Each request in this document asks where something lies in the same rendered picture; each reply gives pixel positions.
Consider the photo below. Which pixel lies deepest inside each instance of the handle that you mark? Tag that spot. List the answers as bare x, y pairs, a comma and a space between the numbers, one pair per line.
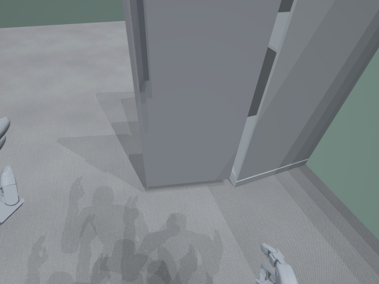
140, 10

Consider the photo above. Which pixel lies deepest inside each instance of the fridge door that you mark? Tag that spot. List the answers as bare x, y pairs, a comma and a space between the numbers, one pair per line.
204, 59

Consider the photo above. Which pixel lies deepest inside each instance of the right robot hand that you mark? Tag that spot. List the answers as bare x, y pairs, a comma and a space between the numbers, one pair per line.
283, 273

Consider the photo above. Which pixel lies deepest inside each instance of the left robot hand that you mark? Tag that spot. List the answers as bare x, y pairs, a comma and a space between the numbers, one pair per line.
9, 201

